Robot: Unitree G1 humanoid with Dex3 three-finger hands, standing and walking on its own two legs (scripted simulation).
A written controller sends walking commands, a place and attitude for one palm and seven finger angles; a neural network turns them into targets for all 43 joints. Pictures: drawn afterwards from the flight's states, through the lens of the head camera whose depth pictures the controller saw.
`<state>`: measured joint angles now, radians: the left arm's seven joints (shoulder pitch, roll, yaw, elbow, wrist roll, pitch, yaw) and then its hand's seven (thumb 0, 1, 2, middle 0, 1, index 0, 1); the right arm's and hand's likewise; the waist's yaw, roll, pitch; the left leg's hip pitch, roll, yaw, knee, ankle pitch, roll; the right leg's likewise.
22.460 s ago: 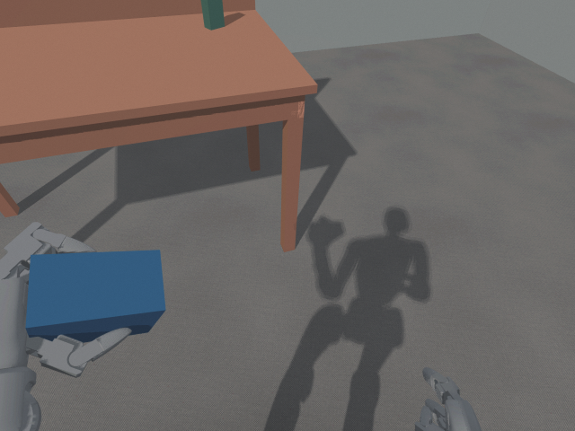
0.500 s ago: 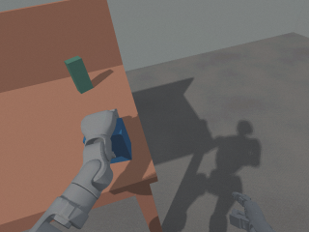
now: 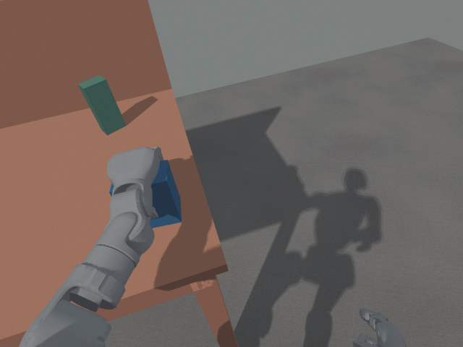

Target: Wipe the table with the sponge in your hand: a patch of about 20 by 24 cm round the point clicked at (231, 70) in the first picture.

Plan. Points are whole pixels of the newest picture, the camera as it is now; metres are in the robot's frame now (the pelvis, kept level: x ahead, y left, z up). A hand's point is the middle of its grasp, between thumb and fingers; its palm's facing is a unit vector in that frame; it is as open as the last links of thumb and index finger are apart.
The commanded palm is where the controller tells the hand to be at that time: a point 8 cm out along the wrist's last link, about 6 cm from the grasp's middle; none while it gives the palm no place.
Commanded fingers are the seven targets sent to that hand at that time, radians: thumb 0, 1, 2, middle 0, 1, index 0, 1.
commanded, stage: wipe forward along the third lane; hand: left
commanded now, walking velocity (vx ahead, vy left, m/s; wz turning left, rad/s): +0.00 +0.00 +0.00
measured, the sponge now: (151, 202) +0.37 +0.20 +0.06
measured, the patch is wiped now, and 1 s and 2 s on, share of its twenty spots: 0.90 1.00 1.00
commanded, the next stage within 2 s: wipe back along the third lane in 0.58 s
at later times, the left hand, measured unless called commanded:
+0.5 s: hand (138, 169) +0.42 +0.23 +0.10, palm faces -0.04 -0.02 -1.00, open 10.6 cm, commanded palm +0.40 +0.24 +0.14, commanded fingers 0.00 0.10 1.30 -1.20 -1.60 -1.20 -1.60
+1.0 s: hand (134, 167) +0.43 +0.24 +0.10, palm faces +0.06 -0.04 -1.00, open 10.6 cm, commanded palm +0.38 +0.24 +0.13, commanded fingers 0.00 0.10 1.30 -1.20 -1.60 -1.20 -1.60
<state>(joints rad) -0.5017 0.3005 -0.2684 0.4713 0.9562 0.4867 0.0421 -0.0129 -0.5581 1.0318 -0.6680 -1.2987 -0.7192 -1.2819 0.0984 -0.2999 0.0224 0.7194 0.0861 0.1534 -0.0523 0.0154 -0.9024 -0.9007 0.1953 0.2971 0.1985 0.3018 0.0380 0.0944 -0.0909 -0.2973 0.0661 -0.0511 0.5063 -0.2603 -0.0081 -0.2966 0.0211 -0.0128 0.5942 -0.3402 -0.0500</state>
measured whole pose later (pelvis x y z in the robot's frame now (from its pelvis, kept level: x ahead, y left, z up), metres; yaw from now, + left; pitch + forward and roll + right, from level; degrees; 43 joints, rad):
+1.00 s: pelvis +0.02 +0.05 +0.00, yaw -1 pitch +5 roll +0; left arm -0.61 0.29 -0.25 0.61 0.97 0.51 0.16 0.01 -0.55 1.03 -0.66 -1.30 -0.71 -1.29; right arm 0.13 -0.27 0.00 0.72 0.08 0.21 -0.01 0.01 -0.90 -0.90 0.20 0.30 0.20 0.30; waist 0.00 0.06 -0.11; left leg -0.33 0.03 -0.01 0.51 -0.28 -0.03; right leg -0.30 -0.02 0.03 0.52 -0.31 0.01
